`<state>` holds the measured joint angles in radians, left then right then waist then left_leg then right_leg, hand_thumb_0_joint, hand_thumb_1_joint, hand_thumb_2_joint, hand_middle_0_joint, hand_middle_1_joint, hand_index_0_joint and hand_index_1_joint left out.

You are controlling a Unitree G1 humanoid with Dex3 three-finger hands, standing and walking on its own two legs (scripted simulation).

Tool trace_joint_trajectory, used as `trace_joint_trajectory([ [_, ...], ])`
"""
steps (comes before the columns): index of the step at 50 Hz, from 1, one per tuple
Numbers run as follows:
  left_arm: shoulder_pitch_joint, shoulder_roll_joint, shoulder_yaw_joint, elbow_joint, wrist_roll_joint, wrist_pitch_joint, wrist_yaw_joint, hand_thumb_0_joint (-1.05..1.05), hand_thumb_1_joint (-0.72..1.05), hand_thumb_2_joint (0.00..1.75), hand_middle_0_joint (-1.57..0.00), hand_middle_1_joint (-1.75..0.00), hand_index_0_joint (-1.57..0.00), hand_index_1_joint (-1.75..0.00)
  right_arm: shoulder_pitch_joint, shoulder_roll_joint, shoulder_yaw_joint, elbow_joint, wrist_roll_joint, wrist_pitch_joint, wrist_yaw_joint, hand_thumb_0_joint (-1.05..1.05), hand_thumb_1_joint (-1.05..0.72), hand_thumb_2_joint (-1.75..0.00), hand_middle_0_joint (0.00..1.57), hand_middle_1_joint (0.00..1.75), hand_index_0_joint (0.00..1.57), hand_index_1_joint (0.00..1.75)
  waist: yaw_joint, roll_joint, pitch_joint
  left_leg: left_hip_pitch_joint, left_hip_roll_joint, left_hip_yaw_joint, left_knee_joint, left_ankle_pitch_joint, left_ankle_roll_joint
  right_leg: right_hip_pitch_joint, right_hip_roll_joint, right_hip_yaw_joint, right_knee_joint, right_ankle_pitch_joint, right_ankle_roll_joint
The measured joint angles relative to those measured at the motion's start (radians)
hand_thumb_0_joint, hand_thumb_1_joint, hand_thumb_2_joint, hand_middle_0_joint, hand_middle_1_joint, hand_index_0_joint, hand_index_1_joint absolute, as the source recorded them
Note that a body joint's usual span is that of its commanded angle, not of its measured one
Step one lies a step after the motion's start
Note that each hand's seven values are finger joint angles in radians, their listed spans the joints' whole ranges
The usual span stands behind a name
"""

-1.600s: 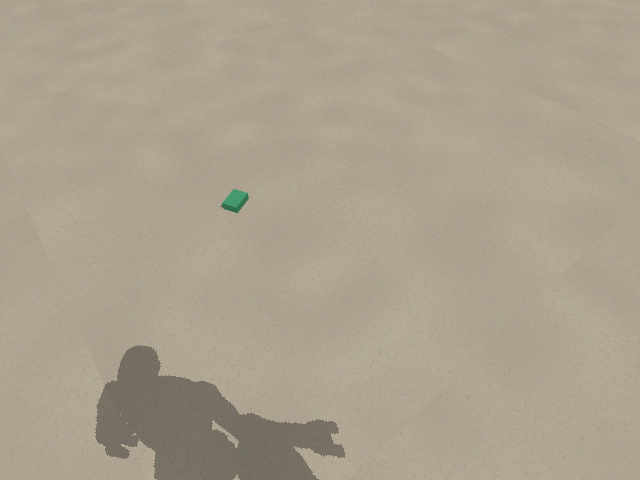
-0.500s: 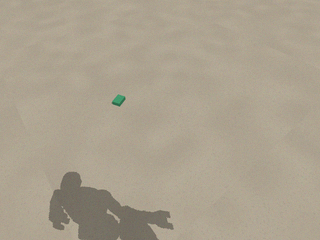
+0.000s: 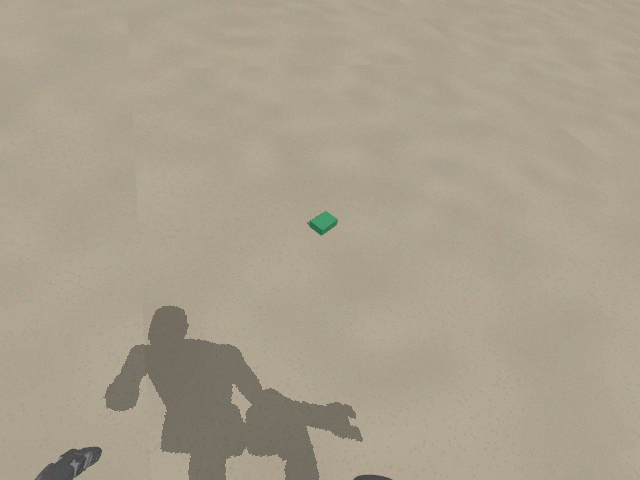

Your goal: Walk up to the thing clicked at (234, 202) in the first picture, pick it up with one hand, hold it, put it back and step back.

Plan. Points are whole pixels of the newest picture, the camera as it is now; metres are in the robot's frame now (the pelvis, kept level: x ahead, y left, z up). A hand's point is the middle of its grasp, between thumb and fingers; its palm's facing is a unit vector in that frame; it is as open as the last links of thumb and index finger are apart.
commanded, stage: walk up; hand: left
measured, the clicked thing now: (323, 223) +1.28 -0.11 -0.75
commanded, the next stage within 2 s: none
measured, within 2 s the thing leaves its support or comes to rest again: neither
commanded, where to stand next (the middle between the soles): +1.23 -0.60 m, yaw +49 degrees
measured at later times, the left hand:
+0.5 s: hand (200, 415) +0.24 +0.16 -0.12, palm faces +0.32 -0.88 -0.35, open 7.4 cm
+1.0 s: hand (263, 310) +0.45 +0.09 -0.17, palm faces +0.42 -0.85 -0.33, open 7.4 cm
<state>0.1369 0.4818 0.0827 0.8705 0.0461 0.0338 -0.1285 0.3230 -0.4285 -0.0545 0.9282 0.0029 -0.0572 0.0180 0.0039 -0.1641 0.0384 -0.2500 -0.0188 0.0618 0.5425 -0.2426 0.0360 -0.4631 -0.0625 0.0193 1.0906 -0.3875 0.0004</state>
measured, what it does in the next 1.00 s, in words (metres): walks ahead, turning left: right foot, then left foot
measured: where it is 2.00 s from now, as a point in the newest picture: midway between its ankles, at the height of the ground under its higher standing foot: (403, 295)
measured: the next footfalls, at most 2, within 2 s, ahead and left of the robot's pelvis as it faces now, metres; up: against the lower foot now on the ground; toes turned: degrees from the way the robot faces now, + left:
right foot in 0.30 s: +0.34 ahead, -0.22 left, +0.00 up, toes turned +9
left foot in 0.68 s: +0.46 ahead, +0.01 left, +0.00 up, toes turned +29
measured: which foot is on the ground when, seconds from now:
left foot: down 0.00-0.34, up 0.36-0.66, down 0.68-1.00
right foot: up 0.00-0.28, down 0.30-0.68, up 0.70-1.00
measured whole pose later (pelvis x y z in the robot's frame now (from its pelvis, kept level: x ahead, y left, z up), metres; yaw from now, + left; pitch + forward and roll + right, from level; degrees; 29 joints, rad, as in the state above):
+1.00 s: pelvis +0.50 -0.21 -0.03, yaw +30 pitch -1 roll +1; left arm 0.24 0.50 0.13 0.73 0.06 0.08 -0.13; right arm 0.41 -0.46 -0.03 0.84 -0.02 -0.11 -0.05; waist -0.01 -0.14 0.05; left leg -0.41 0.09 -0.09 0.79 -0.38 0.00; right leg -0.59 -0.15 0.07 0.99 -0.42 0.01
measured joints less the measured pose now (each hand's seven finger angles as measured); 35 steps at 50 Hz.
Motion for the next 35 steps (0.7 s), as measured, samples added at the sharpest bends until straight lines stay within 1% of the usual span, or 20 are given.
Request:
trace_joint_trajectory([
  [3, 0.01, -0.013, -0.008, -0.02, 0.001, 0.005, -0.015, 0.01, 0.9, 0.9, -0.2, -0.3, -0.2, -0.3, 0.024, 0.02, 0.019, 0.002, 0.0, -0.018, -0.004, 0.01, -0.9, -0.9, 0.21, 0.3, 0.2, 0.3, 0.0, 0.012, -0.009, 0.058, -0.001, -0.046, -0.076, 0.01, -0.009, -0.075, -0.014, 0.024, -0.076, 0.088, 0.022],
  [6, 0.027, -0.013, -0.006, -0.031, 0.003, 0.012, -0.024, 0.01, 0.9, 0.9, -0.2, -0.3, -0.2, -0.3, 0.042, 0.034, 0.028, 0.002, -0.001, -0.03, -0.006, 0.01, -0.9, -0.9, 0.21, 0.3, 0.21, 0.3, 0.005, 0.024, -0.023, 0.101, 0.005, -0.09, -0.124, -0.001, -0.023, -0.121, -0.031, 0.054, -0.144, 0.148, 0.038],
  [9, 0.033, -0.005, 0.01, -0.022, 0.007, 0.021, -0.027, 0.01, 0.9, 0.9, -0.2, -0.3, -0.2, -0.3, 0.06, 0.037, 0.028, -0.01, -0.006, -0.04, -0.008, 0.01, -0.89, -0.9, 0.21, 0.3, 0.21, 0.3, 0.01, 0.034, -0.034, 0.13, 0.016, -0.132, -0.134, -0.035, -0.034, -0.137, -0.048, 0.065, -0.221, 0.196, 0.046],
  [11, 0.031, 0.001, 0.023, -0.012, 0.008, 0.026, -0.026, 0.01, 0.9, 0.9, -0.2, -0.3, -0.2, -0.3, 0.071, 0.029, 0.025, -0.025, -0.012, -0.044, -0.012, 0.01, -0.89, -0.9, 0.21, 0.3, 0.21, 0.3, 0.014, 0.04, -0.038, 0.141, 0.023, -0.157, -0.117, -0.075, -0.041, -0.124, -0.057, 0.067, -0.288, 0.201, 0.044],
  [13, 0.027, 0.007, 0.034, -0.006, 0.011, 0.024, -0.025, 0.01, 0.9, 0.9, -0.2, -0.3, -0.2, -0.3, 0.077, 0.015, 0.021, -0.038, -0.018, -0.044, -0.019, 0.01, -0.89, -0.9, 0.22, 0.3, 0.21, 0.3, 0.017, 0.047, -0.037, 0.15, 0.034, -0.18, -0.081, -0.126, -0.059, -0.09, -0.061, 0.062, -0.359, 0.164, 0.035],
  [15, 0.023, 0.009, 0.043, -0.008, 0.01, 0.012, -0.02, 0.01, 0.9, 0.9, -0.2, -0.3, -0.2, -0.3, 0.079, -0.007, 0.016, -0.046, -0.024, -0.038, -0.027, 0.01, -0.89, -0.9, 0.22, 0.3, 0.21, 0.31, 0.022, 0.065, -0.037, 0.146, 0.054, -0.206, -0.014, -0.196, -0.081, -0.033, -0.05, 0.04, -0.424, 0.119, 0.021],
  [16, 0.018, 0.002, 0.048, -0.01, 0.009, 0.0, -0.015, 0.01, 0.9, 0.9, -0.2, -0.3, -0.2, -0.3, 0.076, -0.024, 0.011, -0.047, -0.025, -0.032, -0.033, 0.01, -0.89, -0.9, 0.22, 0.3, 0.21, 0.31, 0.028, 0.092, -0.033, 0.125, 0.076, -0.222, 0.061, -0.239, -0.075, -0.015, -0.032, 0.019, -0.433, 0.177, 0.026],
  [17, 0.01, -0.013, 0.049, -0.015, 0.013, -0.016, -0.007, 0.01, 0.9, 0.9, -0.2, -0.3, -0.2, -0.3, 0.066, -0.04, 0.005, -0.04, -0.025, -0.024, -0.043, 0.01, -0.89, -0.9, 0.22, 0.3, 0.21, 0.3, 0.032, 0.127, -0.023, 0.073, 0.099, -0.233, 0.191, -0.248, -0.045, -0.016, -0.015, -0.013, -0.393, 0.176, 0.033],
  [18, 0.005, -0.027, 0.044, -0.022, 0.014, -0.031, 0.001, 0.01, 0.9, 0.9, -0.2, -0.3, -0.2, -0.3, 0.051, -0.048, 0.001, -0.029, -0.021, -0.013, -0.054, 0.01, -0.89, -0.9, 0.21, 0.3, 0.21, 0.3, 0.037, 0.145, -0.014, 0.003, 0.098, -0.228, 0.348, -0.254, -0.024, -0.013, -0.013, -0.038, -0.358, 0.143, 0.033],
  [19, 0.006, -0.041, 0.037, -0.027, 0.011, -0.04, 0.008, 0.01, 0.9, 0.9, -0.2, -0.3, -0.2, -0.3, 0.034, -0.052, 0.002, -0.017, -0.02, -0.004, -0.062, 0.01, -0.9, -0.9, 0.21, 0.3, 0.21, 0.3, 0.045, 0.152, -0.007, -0.066, 0.087, -0.199, 0.491, -0.252, -0.009, 0.002, -0.019, -0.057, -0.349, 0.117, 0.03],
  [20, 0.012, -0.056, 0.029, -0.03, 0.006, -0.043, 0.012, 0.01, 0.9, 0.9, -0.2, -0.3, -0.2, -0.3, 0.016, -0.056, 0.005, -0.006, -0.016, 0.0, -0.064, 0.01, -0.9, -0.9, 0.21, 0.3, 0.21, 0.3, 0.052, 0.159, -0.001, -0.127, 0.078, -0.161, 0.593, -0.225, 0.003, 0.03, -0.023, -0.073, -0.365, 0.104, 0.025],
  [21, 0.023, -0.068, 0.021, -0.031, 0.002, -0.046, 0.015, 0.01, 0.9, 0.9, -0.2, -0.3, -0.2, -0.3, 0.001, -0.058, 0.007, 0.0, -0.012, 0.0, -0.061, 0.01, -0.9, -0.9, 0.21, 0.3, 0.2, 0.3, 0.057, 0.165, 0.001, -0.176, 0.074, -0.123, 0.646, -0.19, 0.01, 0.065, -0.025, -0.091, -0.395, 0.1, 0.019],
  [22, 0.037, -0.077, 0.014, -0.031, 0.0, -0.046, 0.018, 0.01, 0.9, 0.9, -0.2, -0.3, -0.2, -0.3, -0.012, -0.058, 0.009, 0.0, -0.008, -0.003, -0.055, 0.01, -0.9, -0.9, 0.21, 0.3, 0.2, 0.3, 0.062, 0.168, 0.002, -0.214, 0.074, -0.087, 0.656, -0.161, 0.011, 0.101, -0.025, -0.107, -0.43, 0.1, 0.011],
  [24, 0.067, -0.082, 0.007, -0.03, -0.002, -0.044, 0.021, 0.01, 0.9, 0.9, -0.2, -0.3, -0.2, -0.3, -0.027, -0.053, 0.013, -0.014, -0.004, -0.016, -0.04, 0.01, -0.9, -0.9, 0.21, 0.3, 0.2, 0.3, 0.069, 0.17, 0.005, -0.266, 0.078, -0.033, 0.598, -0.124, 0.004, 0.169, -0.016, -0.141, -0.499, 0.101, -0.006],
  [27, 0.109, -0.069, 0.009, -0.041, 0.001, -0.037, 0.024, 0.01, 0.9, 0.9, -0.2, -0.3, -0.2, -0.3, -0.037, -0.037, 0.016, -0.044, -0.006, -0.026, -0.025, 0.01, -0.9, -0.9, 0.21, 0.3, 0.2, 0.3, 0.085, 0.154, 0.015, -0.309, 0.079, 0.015, 0.429, -0.094, -0.007, 0.245, 0.003, -0.188, -0.558, 0.08, -0.029],
  [30, 0.144, -0.047, 0.015, -0.066, 0.006, -0.025, 0.026, 0.01, 0.9, 0.9, -0.2, -0.3, -0.2, -0.3, -0.042, -0.018, 0.018, -0.069, -0.003, -0.03, -0.023, 0.01, -0.9, -0.9, 0.21, 0.3, 0.2, 0.3, 0.105, 0.126, 0.038, -0.309, 0.068, 0.048, 0.255, -0.018, -0.001, 0.3, 0.018, -0.229, -0.556, 0.026, -0.039],
  [32, 0.167, -0.033, 0.017, -0.081, 0.004, -0.01, 0.026, 0.01, 0.9, 0.9, -0.2, -0.3, -0.2, -0.3, -0.033, -0.009, 0.016, -0.088, 0.0, -0.037, -0.028, 0.01, -0.9, -0.9, 0.21, 0.3, 0.2, 0.3, 0.111, 0.105, 0.048, -0.271, 0.05, 0.073, 0.154, 0.067, 0.01, 0.322, 0.018, -0.251, -0.504, -0.042, -0.042],
  [33, 0.184, -0.031, 0.016, -0.09, 0.003, -0.004, 0.028, 0.01, 0.9, 0.9, -0.2, -0.3, -0.2, -0.3, -0.022, -0.014, 0.014, -0.102, -0.001, -0.043, -0.032, 0.01, -0.9, -0.9, 0.21, 0.3, 0.2, 0.3, 0.114, 0.103, 0.047, -0.237, 0.042, 0.077, 0.107, 0.094, 0.021, 0.32, 0.02, -0.257, -0.446, -0.083, -0.046],
  [34, 0.204, -0.035, 0.016, -0.098, 0.004, 0.001, 0.03, 0.01, 0.9, 0.9, -0.2, -0.3, -0.2, -0.3, -0.011, -0.025, 0.01, -0.116, -0.006, -0.051, -0.039, 0.01, -0.9, -0.9, 0.21, 0.3, 0.21, 0.3, 0.111, 0.11, 0.039, -0.212, 0.038, 0.057, 0.085, 0.074, 0.043, 0.294, 0.026, -0.253, -0.353, -0.119, -0.052],
  [35, 0.206, -0.035, 0.017, -0.097, 0.009, 0.009, 0.034, 0.01, 0.9, 0.9, -0.2, -0.3, -0.2, -0.3, -0.013, -0.021, 0.004, -0.124, -0.009, -0.052, -0.052, 0.01, -0.9, -0.9, 0.21, 0.3, 0.21, 0.3, 0.098, 0.094, 0.046, -0.224, 0.029, 0.05, 0.137, 0.042, 0.045, 0.254, 0.024, -0.213, -0.235, -0.131, -0.052],
])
